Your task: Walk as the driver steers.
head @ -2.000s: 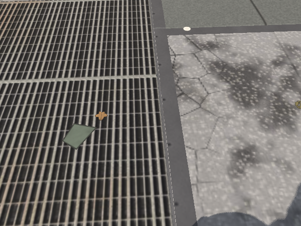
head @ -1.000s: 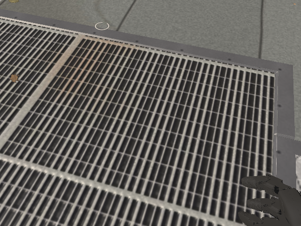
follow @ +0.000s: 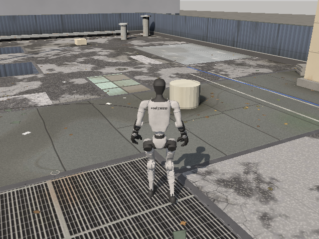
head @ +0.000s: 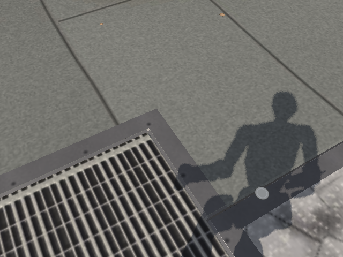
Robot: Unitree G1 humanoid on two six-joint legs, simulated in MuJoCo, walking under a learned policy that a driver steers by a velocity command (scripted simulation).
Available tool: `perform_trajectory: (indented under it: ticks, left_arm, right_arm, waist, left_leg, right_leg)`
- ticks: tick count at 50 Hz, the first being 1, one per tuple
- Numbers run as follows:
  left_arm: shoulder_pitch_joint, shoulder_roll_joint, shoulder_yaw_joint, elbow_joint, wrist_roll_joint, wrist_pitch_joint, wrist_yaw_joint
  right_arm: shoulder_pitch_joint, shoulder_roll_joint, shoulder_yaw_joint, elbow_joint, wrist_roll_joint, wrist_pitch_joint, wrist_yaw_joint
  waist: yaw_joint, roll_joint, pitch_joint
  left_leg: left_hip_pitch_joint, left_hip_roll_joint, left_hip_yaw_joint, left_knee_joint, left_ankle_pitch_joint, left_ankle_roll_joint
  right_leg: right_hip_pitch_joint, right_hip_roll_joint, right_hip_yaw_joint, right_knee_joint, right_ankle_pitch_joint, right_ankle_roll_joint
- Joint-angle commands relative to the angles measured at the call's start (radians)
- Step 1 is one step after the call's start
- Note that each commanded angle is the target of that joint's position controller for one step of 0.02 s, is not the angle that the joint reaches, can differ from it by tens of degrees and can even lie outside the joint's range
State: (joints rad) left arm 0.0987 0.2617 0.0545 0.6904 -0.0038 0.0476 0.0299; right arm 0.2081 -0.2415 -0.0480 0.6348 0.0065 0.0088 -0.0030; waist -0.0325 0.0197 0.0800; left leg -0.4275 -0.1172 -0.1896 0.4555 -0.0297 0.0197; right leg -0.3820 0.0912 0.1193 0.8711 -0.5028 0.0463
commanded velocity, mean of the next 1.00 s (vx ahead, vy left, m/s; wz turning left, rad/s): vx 0.16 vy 0.00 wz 0.66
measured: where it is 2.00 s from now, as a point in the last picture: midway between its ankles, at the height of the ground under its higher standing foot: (76, 187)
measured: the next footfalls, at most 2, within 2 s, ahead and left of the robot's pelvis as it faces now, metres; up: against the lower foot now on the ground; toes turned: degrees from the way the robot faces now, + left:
right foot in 0.10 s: +0.07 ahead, -0.12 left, +0.00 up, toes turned +14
left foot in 0.54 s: +0.03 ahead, +0.16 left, +0.00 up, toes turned +33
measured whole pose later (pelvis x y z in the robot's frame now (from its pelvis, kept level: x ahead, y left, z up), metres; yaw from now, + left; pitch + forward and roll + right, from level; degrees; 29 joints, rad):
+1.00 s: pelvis +0.11 +0.06 +0.00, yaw +42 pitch +3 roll +1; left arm 0.26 0.31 0.05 0.70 0.03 -0.05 -0.04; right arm 0.27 -0.31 -0.05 0.62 -0.04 -0.01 0.03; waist 0.01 0.02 -0.08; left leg -0.28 -0.03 -0.08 0.64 -0.42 0.05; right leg -0.33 -0.01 -0.04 0.57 -0.35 -0.03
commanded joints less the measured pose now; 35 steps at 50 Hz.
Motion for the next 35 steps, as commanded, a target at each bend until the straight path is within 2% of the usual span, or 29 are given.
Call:
perform_trajectory:
  ticks: [1, 3, 5, 6, 7, 8, 9, 10, 11, 12, 13, 15, 17, 19, 22, 25, 26, 27, 28, 29, 30, 31, 32, 33, 34, 35]
  left_arm:
    - [0.076, 0.078, 0.032, -0.020, -0.006, -0.019, 0.002]
    - [0.078, 0.088, 0.036, -0.010, -0.010, -0.033, -0.004]
    - [0.138, 0.109, 0.046, 0.019, -0.010, -0.048, -0.009]
    - [0.186, 0.156, 0.060, 0.037, 0.004, -0.051, -0.007]
    - [0.190, 0.221, 0.076, 0.037, 0.032, -0.054, -0.009]
    - [0.055, 0.211, 0.068, -0.002, 0.060, -0.062, -0.005]
    - [-0.024, 0.144, 0.051, -0.037, 0.058, -0.067, 0.009]
    - [-0.072, 0.102, 0.039, -0.053, 0.039, -0.068, 0.021]
    - [-0.084, 0.094, 0.033, -0.057, 0.022, -0.068, 0.028]
    - [-0.078, 0.096, 0.028, -0.057, 0.016, -0.065, 0.032]
    - [-0.062, 0.104, 0.027, -0.056, 0.017, -0.060, 0.034]
    - [0.006, 0.126, 0.033, -0.046, 0.022, -0.048, 0.035]
    - [0.056, 0.159, 0.044, -0.037, 0.023, -0.035, 0.031]
    - [0.067, 0.199, 0.058, -0.035, 0.019, -0.029, 0.020]
    - [0.048, 0.233, 0.075, -0.035, 0.004, -0.033, -0.001]
    - [0.033, 0.222, 0.080, -0.029, -0.030, -0.055, -0.021]
    - [0.031, 0.202, 0.078, -0.021, -0.038, -0.062, -0.025]
    - [0.077, 0.171, 0.071, -0.007, -0.029, -0.073, -0.031]
    - [0.081, 0.085, 0.043, -0.073, 0.037, -0.083, -0.037]
    - [-0.005, 0.119, 0.043, -0.095, 0.043, -0.091, -0.031]
    - [-0.071, 0.162, 0.052, -0.101, 0.011, -0.088, -0.025]
    - [-0.074, 0.155, 0.051, -0.103, 0.004, -0.085, -0.014]
    - [-0.042, 0.164, 0.054, -0.080, 0.012, -0.077, -0.002]
    - [-0.009, 0.175, 0.059, -0.067, 0.017, -0.068, 0.003]
    - [0.017, 0.169, 0.057, -0.052, 0.018, -0.063, 0.001]
    - [0.059, 0.156, 0.053, -0.037, 0.015, -0.064, -0.008]
  right_arm:
    - [-0.056, -0.196, -0.077, -0.102, 0.014, 0.008, -0.017]
    - [-0.042, -0.202, -0.089, -0.103, 0.021, 0.018, -0.026]
    - [-0.060, -0.201, -0.096, -0.111, 0.030, 0.026, -0.036]
    - [-0.065, -0.186, -0.093, -0.123, 0.033, 0.029, -0.039]
    - [-0.093, -0.157, -0.086, -0.149, 0.041, 0.027, -0.038]
    - [-0.018, -0.183, -0.098, -0.138, 0.037, 0.015, -0.028]
    - [0.020, -0.240, -0.115, -0.103, 0.023, 0.013, -0.020]
    - [0.054, -0.235, -0.115, -0.074, 0.018, 0.021, -0.018]
    - [0.079, -0.204, -0.107, -0.060, 0.010, 0.029, -0.020]
    - [0.087, -0.176, -0.094, -0.059, 0.008, 0.036, -0.016]
    - [0.068, -0.163, -0.084, -0.073, 0.014, 0.040, -0.011]
    - [-0.026, -0.148, -0.066, -0.119, 0.026, 0.039, -0.003]
    - [-0.083, -0.133, -0.051, -0.155, 0.024, 0.037, 0.011]
    - [-0.103, -0.122, -0.039, -0.178, 0.021, 0.035, 0.025]
    - [-0.085, -0.147, -0.047, -0.177, 0.022, 0.043, 0.032]
    - [-0.053, -0.166, -0.064, -0.170, 0.022, 0.064, 0.034]
    - [0.013, -0.182, -0.078, -0.147, 0.019, 0.066, 0.027]
    - [0.126, -0.254, -0.109, -0.116, 0.014, 0.061, 0.008]
    - [0.148, -0.417, -0.141, -0.136, 0.013, 0.053, -0.010]
    - [0.124, -0.374, -0.125, -0.171, -0.025, 0.023, 0.005]
    - [0.093, -0.322, -0.109, -0.159, -0.023, 0.004, 0.015]
    - [0.040, -0.293, -0.102, -0.145, 0.001, -0.003, 0.007]
    - [-0.027, -0.254, -0.088, -0.155, 0.018, 0.004, -0.002]
    - [-0.087, -0.239, -0.077, -0.168, 0.017, 0.011, -0.013]
    - [-0.109, -0.234, -0.072, -0.174, 0.004, 0.016, -0.019]
    - [-0.084, -0.221, -0.068, -0.161, 0.002, 0.016, -0.024]
  waist:
    - [0.042, 0.175, -0.187]
    - [0.040, 0.193, -0.192]
    - [0.077, 0.186, -0.200]
    - [0.092, 0.145, -0.216]
    - [0.090, -0.103, -0.191]
    - [0.027, -0.261, -0.153]
    - [0.000, -0.187, -0.141]
    - [-0.017, -0.122, -0.133]
    - [-0.019, -0.101, -0.126]
    - [-0.010, -0.101, -0.104]
    - [0.000, -0.104, -0.084]
    - [0.055, -0.122, -0.064]
    - [0.094, -0.140, -0.078]
    - [0.104, -0.154, -0.092]
    - [0.086, -0.173, -0.108]
    - [0.047, -0.181, -0.126]
    - [0.005, -0.148, -0.154]
    - [-0.044, -0.020, -0.210]
    - [0.010, 0.336, -0.242]
    - [-0.062, 0.261, -0.400]
    - [-0.068, 0.140, -0.337]
    - [-0.025, 0.095, -0.251]
    - [0.009, 0.051, -0.211]
    - [0.042, 0.063, -0.198]
    - [0.054, 0.075, -0.204]
    - [0.055, 0.069, -0.246]
  left_leg:
    - [0.171, 0.168, -0.342, -0.229, -0.388, 0.112]
    - [0.175, 0.172, -0.383, -0.246, -0.435, 0.108]
    - [0.105, 0.141, -0.377, -0.231, -0.472, 0.070]
    - [-0.009, 0.092, -0.317, -0.164, -0.505, 0.014]
    - [-0.178, -0.012, -0.150, 0.090, -0.565, -0.019]
    - [-0.251, -0.026, -0.030, 0.373, -0.524, -0.048]
    - [-0.235, 0.035, 0.006, 0.537, -0.471, -0.075]
    - [-0.210, 0.041, 0.027, 0.615, -0.411, -0.082]
    - [-0.229, 0.050, 0.044, 0.705, -0.366, -0.092]
    - [-0.256, 0.067, 0.068, 0.787, -0.343, -0.104]
    - [-0.280, 0.093, 0.103, 0.800, -0.320, -0.116]
    - [-0.336, 0.142, 0.155, 0.698, -0.268, -0.139]
    - [-0.324, 0.176, 0.180, 0.591, -0.266, -0.150]
    - [-0.256, 0.195, 0.208, 0.490, -0.285, -0.140]
    - [-0.113, 0.175, 0.272, 0.358, -0.288, -0.105]
    - [0.015, 0.146, 0.295, 0.178, -0.254, -0.043]
    - [0.147, 0.114, 0.297, 0.065, -0.168, -0.006]
    - [0.395, 0.131, 0.187, -0.026, 0.104, 0.059]
    - [0.650, 0.412, -0.241, 0.035, 0.653, 0.222]
    - [0.615, 0.516, -0.431, -0.032, 0.516, 0.384]
    - [0.558, 0.467, -0.326, -0.064, 0.384, 0.346]
    - [0.475, 0.398, -0.255, -0.075, 0.249, 0.283]
    - [0.408, 0.363, -0.197, -0.079, 0.188, 0.236]
    - [0.317, 0.337, -0.147, -0.081, 0.202, 0.218]
    - [0.260, 0.316, -0.118, -0.082, 0.233, 0.214]
    - [0.250, 0.296, -0.105, -0.107, 0.031, 0.214]
  right_leg:
    - [0.061, 0.039, -0.026, -0.178, 0.073, -0.024]
    - [0.110, 0.036, -0.006, -0.294, 0.121, -0.047]
    - [0.253, 0.006, -0.010, -0.469, 0.230, -0.081]
    - [0.384, -0.081, 0.035, -0.531, 0.245, -0.122]
    - [0.410, -0.286, 0.266, -0.593, 0.175, -0.237]
    - [0.322, -0.457, 0.383, -0.615, 0.356, -0.303]
    - [0.267, -0.453, 0.296, -0.598, 0.464, -0.297]
    - [0.244, -0.385, 0.190, -0.571, 0.498, -0.251]
    - [0.252, -0.352, 0.132, -0.553, 0.530, -0.228]
    - [0.247, -0.337, 0.078, -0.547, 0.603, -0.230]
    - [0.250, -0.323, 0.024, -0.549, 0.654, -0.235]
    - [0.324, -0.316, -0.028, -0.546, 0.687, -0.252]
    - [0.382, -0.336, -0.054, -0.531, 0.724, -0.264]
    - [0.378, -0.363, -0.090, -0.521, 0.751, -0.265]
    - [0.324, -0.384, -0.160, -0.490, 0.789, -0.239]
    - [0.321, -0.404, -0.211, -0.383, 0.800, -0.181]
    - [0.271, -0.376, -0.265, -0.264, 0.810, -0.135]
    - [0.099, -0.307, -0.315, -0.048, 0.680, -0.055]
    - [-0.307, -0.155, -0.324, 0.290, -0.134, 0.043]
    - [-0.384, -0.093, -0.073, 0.445, -0.211, 0.049]
    - [-0.392, -0.119, -0.028, 0.457, -0.133, 0.027]
    - [-0.394, -0.132, -0.022, 0.389, -0.038, 0.009]
    - [-0.375, -0.151, -0.027, 0.328, 0.033, 0.010]
    - [-0.302, -0.148, -0.039, 0.285, 0.086, 0.017]
    - [-0.238, -0.130, -0.060, 0.266, 0.122, 0.027]
    - [-0.199, -0.127, -0.072, 0.209, 0.164, 0.030]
